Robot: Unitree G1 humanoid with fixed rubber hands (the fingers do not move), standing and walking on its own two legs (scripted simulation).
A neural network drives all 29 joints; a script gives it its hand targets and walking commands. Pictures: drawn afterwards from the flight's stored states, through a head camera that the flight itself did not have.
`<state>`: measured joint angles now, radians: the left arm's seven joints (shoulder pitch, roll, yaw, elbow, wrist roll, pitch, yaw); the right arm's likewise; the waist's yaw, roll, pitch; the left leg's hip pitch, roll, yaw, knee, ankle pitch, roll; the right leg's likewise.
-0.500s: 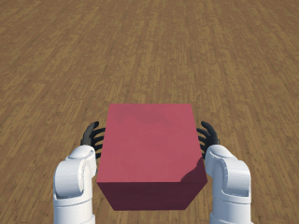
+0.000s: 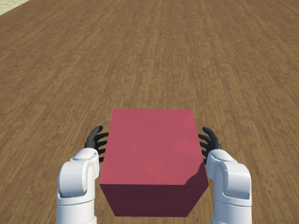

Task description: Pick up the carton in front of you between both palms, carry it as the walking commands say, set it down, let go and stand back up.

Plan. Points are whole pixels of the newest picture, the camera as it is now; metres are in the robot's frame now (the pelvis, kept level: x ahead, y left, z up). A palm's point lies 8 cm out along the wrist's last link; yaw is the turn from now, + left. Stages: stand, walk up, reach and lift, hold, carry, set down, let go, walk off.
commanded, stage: carry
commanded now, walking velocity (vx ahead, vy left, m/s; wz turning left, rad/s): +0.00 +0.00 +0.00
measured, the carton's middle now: (151, 165) +0.27 +0.00 +0.01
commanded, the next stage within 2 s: hold in 1.28 s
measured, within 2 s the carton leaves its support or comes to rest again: neither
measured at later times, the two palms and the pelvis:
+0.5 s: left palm (90, 171) +0.23 +0.14 +0.08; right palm (217, 171) +0.23 -0.16 +0.08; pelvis -0.03 +0.00 +0.00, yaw +0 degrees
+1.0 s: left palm (91, 186) +0.21 +0.15 +0.04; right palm (213, 186) +0.21 -0.15 +0.04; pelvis -0.07 +0.00 +0.00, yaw +0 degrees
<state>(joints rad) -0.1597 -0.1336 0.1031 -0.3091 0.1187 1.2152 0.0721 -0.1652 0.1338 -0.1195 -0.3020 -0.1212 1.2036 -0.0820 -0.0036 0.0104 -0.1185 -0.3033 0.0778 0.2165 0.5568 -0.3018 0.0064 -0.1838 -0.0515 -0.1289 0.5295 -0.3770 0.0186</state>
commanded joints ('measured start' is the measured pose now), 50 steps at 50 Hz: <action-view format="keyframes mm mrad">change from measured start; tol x4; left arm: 1 -452 -906 -710 -75 -392 -10 -236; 14 -448 -890 -709 -85 -400 -2 -245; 23 -423 -917 -709 30 -356 -48 -256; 39 -400 -808 -609 161 -215 -295 -244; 45 -392 -787 -484 320 -124 -416 -238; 46 -459 -810 -501 301 -130 -444 -240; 50 -475 -816 -424 420 -84 -525 -247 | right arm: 1 -451 900 734 -70 415 8 253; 17 -441 896 733 -54 405 11 262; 22 -413 908 731 27 380 -24 273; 29 -450 893 714 78 334 -117 276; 41 -398 791 591 208 196 -326 260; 50 -469 815 431 441 89 -513 272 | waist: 1 0 -2 -279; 12 0 -52 -240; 26 2 -18 -140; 50 0 -4 -179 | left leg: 1 208 98 -77 22 646 -6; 3 194 108 -89 18 645 4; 9 166 93 -79 4 478 -1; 18 160 107 -94 -37 452 1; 25 116 104 -106 -98 277 5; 43 104 115 -121 -149 202 9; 45 105 113 -120 -153 148 10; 47 94 108 -123 -150 182 5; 50 99 110 -126 -172 122 6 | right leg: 1 62 -111 61 0 752 -7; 3 64 -107 55 -7 684 -10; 8 54 -116 67 -9 706 -21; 30 -44 -108 94 -118 262 -34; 50 -78 -93 91 -125 132 -47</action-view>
